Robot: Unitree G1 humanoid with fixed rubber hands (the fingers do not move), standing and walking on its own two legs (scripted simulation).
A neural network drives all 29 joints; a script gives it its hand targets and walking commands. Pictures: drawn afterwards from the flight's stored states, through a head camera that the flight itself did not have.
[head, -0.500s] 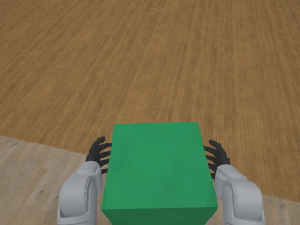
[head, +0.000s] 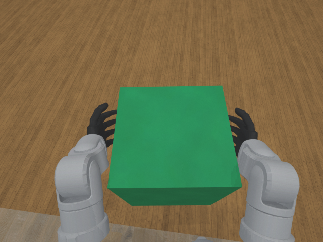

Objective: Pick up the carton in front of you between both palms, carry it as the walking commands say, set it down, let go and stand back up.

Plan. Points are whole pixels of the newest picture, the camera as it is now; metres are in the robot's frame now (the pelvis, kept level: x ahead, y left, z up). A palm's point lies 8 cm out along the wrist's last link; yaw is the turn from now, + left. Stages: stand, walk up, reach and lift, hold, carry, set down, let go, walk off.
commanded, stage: carry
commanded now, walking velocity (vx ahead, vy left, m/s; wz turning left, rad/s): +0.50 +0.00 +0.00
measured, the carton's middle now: (170, 153) +0.32 -0.01 +0.06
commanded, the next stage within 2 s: none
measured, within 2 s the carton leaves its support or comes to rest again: neither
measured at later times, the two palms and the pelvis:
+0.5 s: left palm (120, 46) +0.70 +0.15 +0.12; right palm (206, 45) +0.73 -0.15 +0.11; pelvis +0.32 -0.04 -0.01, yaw +2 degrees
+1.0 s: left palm out of the picture +1.06 +0.12 +0.19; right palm out of the picture +1.05 -0.18 +0.19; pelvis +0.67 -0.01 +0.02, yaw +1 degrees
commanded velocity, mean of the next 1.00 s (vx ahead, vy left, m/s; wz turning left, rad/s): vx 0.50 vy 0.00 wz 0.00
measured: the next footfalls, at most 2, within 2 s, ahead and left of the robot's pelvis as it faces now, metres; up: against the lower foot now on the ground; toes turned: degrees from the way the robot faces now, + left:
right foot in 0.20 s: +0.32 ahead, -0.10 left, +0.01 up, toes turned -6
left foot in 0.64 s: +0.61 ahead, +0.08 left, +0.03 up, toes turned +5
